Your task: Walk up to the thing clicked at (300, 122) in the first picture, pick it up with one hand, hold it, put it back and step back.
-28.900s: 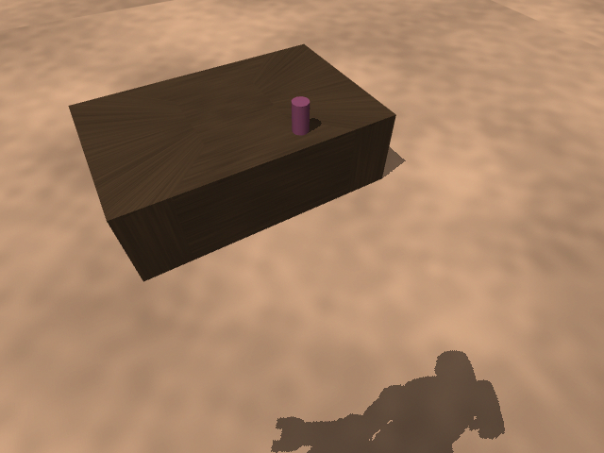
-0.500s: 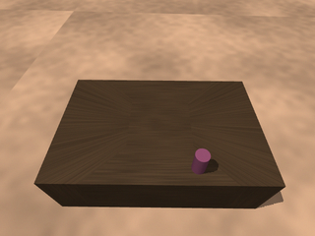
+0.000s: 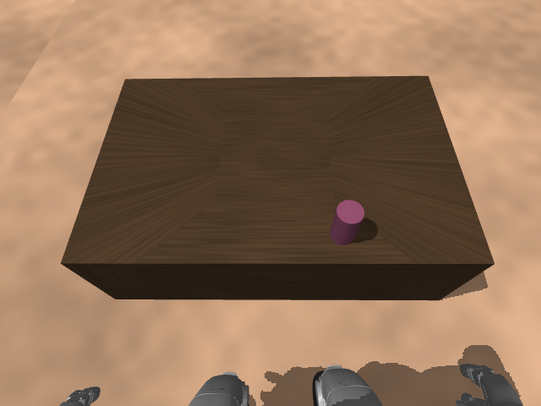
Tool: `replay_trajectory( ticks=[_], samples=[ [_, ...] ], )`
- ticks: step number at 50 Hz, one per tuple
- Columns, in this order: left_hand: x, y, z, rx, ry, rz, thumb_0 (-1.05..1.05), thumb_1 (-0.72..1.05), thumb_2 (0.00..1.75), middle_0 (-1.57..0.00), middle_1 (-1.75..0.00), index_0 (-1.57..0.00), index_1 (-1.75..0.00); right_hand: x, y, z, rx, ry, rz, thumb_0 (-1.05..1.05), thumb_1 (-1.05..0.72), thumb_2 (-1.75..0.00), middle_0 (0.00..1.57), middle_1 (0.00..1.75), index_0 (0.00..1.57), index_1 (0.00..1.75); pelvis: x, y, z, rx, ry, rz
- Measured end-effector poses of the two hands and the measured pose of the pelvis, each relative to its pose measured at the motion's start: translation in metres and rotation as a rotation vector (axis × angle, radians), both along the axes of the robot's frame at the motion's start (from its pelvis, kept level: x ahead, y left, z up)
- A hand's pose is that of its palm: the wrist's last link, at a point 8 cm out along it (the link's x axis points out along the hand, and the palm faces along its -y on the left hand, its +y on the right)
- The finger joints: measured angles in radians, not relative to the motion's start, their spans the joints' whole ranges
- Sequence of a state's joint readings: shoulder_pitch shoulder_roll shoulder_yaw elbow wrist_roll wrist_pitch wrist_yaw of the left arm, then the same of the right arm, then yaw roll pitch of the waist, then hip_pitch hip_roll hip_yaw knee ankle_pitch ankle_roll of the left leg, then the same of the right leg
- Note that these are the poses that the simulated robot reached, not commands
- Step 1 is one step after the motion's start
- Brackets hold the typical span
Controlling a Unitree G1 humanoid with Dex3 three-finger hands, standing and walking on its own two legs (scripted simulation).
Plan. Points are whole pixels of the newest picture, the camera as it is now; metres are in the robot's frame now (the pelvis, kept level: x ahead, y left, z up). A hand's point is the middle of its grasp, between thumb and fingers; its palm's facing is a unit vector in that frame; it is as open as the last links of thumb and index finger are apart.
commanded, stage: step back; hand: right
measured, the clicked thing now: (346, 223) +0.53 -0.20 -0.34
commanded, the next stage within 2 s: none
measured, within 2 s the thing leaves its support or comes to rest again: neither
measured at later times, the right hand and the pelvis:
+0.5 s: hand out of the picture -0.02 -0.22 -0.14, palm faces +0.04 +0.90 -0.43, open 7.4 cm; pelvis -0.08 +0.06 +0.00, yaw -3 degrees
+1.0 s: hand out of the picture -0.10 -0.20 -0.14, palm faces -0.01 +0.90 -0.44, open 7.4 cm; pelvis -0.19 +0.08 +0.00, yaw -2 degrees
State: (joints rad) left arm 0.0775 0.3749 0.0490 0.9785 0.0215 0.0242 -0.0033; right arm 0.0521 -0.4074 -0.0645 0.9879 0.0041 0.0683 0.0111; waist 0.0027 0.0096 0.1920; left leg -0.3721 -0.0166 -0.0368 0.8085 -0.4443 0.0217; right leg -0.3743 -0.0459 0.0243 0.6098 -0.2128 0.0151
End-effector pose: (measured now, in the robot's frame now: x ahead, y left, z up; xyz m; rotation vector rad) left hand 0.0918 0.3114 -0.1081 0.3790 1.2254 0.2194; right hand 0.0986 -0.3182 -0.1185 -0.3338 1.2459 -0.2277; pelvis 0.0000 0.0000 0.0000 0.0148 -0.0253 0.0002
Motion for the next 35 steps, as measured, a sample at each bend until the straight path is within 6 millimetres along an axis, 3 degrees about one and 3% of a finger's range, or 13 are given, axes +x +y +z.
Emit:
replay_trajectory(
  ticks=[5,10,14,17,25,30,35],
  samples=[
    [0.000,0.011,-0.003,-0.005,-0.040,-0.031,0.00,0.90,0.90,-0.21,-0.30,-0.20,-0.30,-0.026,0.012,0.003,-0.013,0.009,0.004,0.00,-0.91,-0.90,0.20,0.30,0.20,0.30,-0.018,0.016,-0.002,-0.001,0.025,0.004],
    [0.007,0.033,-0.021,-0.034,-0.129,-0.033,0.00,0.90,0.90,-0.21,-0.30,-0.20,-0.30,-0.069,0.034,0.007,-0.068,0.053,0.019,0.00,-0.91,-0.90,0.20,0.30,0.20,0.30,-0.041,0.035,-0.013,-0.002,0.023,0.020],
    [-0.006,0.035,-0.023,-0.058,-0.111,-0.022,0.00,0.90,0.90,-0.20,-0.30,-0.20,-0.30,-0.105,0.052,0.022,-0.069,0.093,0.002,0.00,-0.91,-0.90,0.20,0.30,0.20,0.30,-0.053,0.043,-0.002,-0.028,0.013,0.012],
    [-0.021,0.035,-0.018,-0.080,-0.080,-0.022,0.00,0.90,0.90,-0.20,-0.30,-0.20,-0.30,-0.121,0.058,0.032,-0.081,0.107,-0.015,0.00,-0.90,-0.90,0.21,0.30,0.21,0.30,-0.059,0.049,0.007,-0.035,0.030,0.007],
    [-0.070,0.040,-0.014,-0.052,0.007,-0.058,0.00,0.90,0.90,-0.21,-0.30,-0.20,-0.30,-0.122,0.062,0.021,-0.065,-0.004,-0.050,0.00,-0.90,-0.90,0.21,0.30,0.21,0.30,-0.083,0.055,0.005,-0.009,0.016,-0.049],
    [-0.087,0.035,-0.005,-0.018,0.003,-0.071,0.00,0.90,0.90,-0.20,-0.30,-0.20,-0.30,-0.123,0.060,0.002,-0.011,-0.060,-0.065,0.00,-0.90,-0.90,0.21,0.30,0.20,0.30,-0.098,0.052,-0.001,-0.034,-0.012,-0.064],
    [-0.096,0.032,0.011,-0.011,-0.066,-0.077,0.00,0.90,0.90,-0.21,-0.30,-0.20,-0.30,-0.128,0.067,0.006,0.033,-0.079,-0.047,0.00,-0.91,-0.90,0.21,0.30,0.20,0.30,-0.115,0.046,0.006,0.007,-0.009,-0.075]
  ],
)
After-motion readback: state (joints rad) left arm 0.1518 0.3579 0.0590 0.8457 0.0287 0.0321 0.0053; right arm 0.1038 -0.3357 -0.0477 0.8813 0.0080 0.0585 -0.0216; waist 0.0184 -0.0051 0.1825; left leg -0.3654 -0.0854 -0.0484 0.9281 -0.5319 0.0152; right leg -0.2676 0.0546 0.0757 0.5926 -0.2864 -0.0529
